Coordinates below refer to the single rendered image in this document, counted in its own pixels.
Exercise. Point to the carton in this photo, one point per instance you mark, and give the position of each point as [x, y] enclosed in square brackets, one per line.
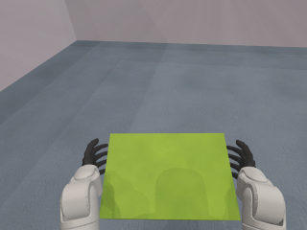
[168, 176]

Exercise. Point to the left robot forearm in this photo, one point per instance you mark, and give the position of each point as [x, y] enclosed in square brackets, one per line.
[79, 200]

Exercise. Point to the robot left hand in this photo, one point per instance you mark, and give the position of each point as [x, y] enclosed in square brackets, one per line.
[90, 156]

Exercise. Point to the robot right hand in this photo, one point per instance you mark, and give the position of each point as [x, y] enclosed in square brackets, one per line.
[246, 159]

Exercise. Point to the right robot forearm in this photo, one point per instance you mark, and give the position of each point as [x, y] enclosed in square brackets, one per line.
[263, 205]

